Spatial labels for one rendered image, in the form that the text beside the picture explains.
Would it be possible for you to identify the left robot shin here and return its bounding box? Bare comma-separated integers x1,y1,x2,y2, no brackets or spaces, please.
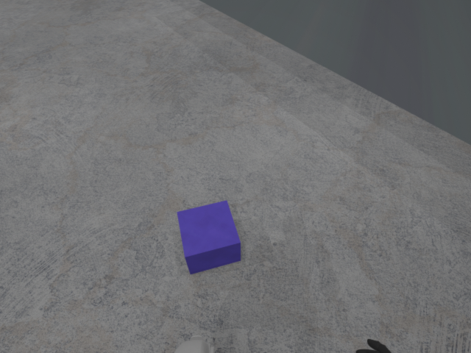
190,335,205,341

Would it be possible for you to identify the carton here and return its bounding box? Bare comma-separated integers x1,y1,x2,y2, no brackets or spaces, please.
177,200,241,274

